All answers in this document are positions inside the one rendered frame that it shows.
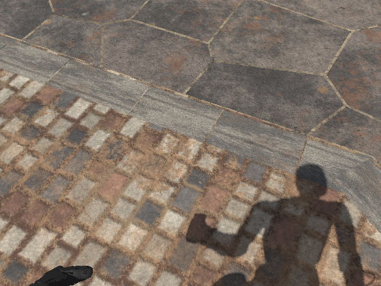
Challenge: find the left robot hand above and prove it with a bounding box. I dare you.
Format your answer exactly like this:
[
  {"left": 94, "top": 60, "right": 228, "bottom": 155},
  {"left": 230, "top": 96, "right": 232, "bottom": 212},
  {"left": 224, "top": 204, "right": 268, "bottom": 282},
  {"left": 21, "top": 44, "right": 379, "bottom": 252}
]
[{"left": 29, "top": 266, "right": 93, "bottom": 286}]

